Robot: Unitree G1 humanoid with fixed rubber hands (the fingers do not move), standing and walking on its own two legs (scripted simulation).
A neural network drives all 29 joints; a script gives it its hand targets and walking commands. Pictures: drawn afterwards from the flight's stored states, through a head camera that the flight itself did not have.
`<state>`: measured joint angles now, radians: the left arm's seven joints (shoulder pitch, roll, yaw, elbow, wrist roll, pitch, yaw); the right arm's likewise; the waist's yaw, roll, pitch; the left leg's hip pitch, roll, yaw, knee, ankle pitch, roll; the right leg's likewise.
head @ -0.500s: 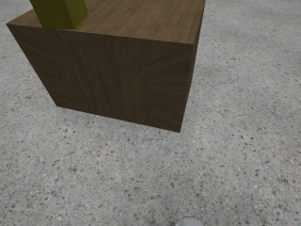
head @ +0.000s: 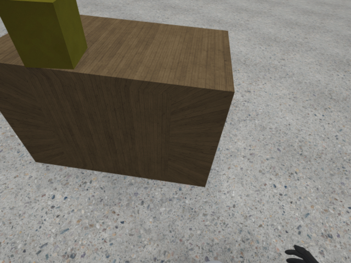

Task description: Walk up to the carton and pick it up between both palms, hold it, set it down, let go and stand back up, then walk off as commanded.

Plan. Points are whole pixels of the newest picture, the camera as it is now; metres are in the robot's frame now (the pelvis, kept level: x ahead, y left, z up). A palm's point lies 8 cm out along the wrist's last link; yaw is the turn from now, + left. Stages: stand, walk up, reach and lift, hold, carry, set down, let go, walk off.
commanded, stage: walk up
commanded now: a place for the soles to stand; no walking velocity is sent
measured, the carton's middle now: (48, 27) +0.98 +0.50 +0.12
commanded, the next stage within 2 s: none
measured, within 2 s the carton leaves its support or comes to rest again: neither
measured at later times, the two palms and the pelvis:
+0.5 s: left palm (32, 228) +0.24 +0.34 -0.06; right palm (290, 251) +0.18 -0.30 -0.11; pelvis +0.14 +0.02 -0.01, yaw -7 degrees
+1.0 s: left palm (1, 185) +0.36 +0.48 -0.08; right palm (230, 212) +0.27 -0.15 -0.07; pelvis +0.23 +0.17 +0.00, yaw -9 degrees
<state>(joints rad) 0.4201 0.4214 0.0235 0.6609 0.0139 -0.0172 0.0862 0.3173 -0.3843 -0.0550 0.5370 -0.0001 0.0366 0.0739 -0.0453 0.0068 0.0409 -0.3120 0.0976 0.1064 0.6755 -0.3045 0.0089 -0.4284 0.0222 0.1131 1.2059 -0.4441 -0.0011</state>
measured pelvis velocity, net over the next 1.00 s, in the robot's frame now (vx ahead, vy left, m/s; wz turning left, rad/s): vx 0.23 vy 0.17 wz -0.15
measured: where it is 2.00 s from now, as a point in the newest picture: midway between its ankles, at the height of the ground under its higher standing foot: (93, 249)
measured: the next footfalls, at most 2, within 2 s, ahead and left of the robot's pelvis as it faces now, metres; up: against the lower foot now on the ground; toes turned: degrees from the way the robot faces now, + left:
right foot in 0.36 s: +0.23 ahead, -0.13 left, +0.00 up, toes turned -4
left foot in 0.78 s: +0.33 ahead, +0.26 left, +0.00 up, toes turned -2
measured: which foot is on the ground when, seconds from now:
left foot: down 0.00-0.36, up 0.38-0.76, down 0.78-1.00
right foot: up 0.00-0.34, down 0.36-0.78, up 0.80-1.00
